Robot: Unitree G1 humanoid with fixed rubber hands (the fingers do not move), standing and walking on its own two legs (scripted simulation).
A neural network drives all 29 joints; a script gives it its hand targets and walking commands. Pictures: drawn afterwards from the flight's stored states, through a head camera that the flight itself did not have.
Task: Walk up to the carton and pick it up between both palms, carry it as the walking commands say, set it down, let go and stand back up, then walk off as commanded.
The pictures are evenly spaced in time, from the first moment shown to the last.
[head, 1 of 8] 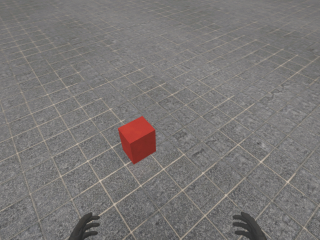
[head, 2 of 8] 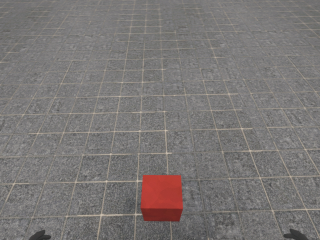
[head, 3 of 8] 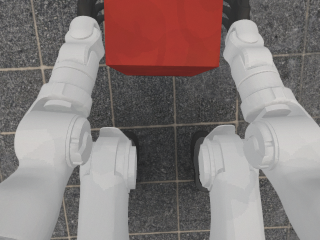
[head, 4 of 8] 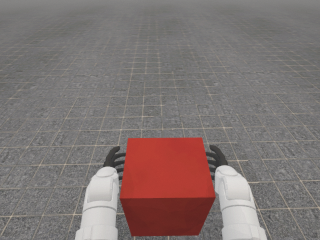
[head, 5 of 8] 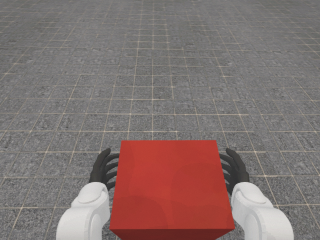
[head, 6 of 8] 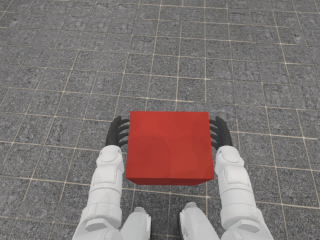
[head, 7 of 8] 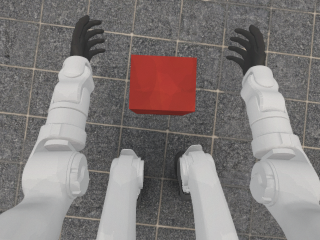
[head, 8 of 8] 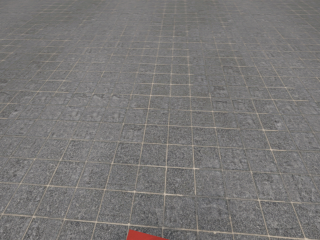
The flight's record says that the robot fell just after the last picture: no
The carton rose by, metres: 0.68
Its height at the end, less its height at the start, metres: +0.00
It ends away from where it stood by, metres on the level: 3.19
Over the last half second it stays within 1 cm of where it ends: yes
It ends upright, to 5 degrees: yes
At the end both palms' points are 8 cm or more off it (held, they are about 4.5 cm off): yes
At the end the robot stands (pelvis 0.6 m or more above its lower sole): yes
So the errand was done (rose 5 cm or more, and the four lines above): yes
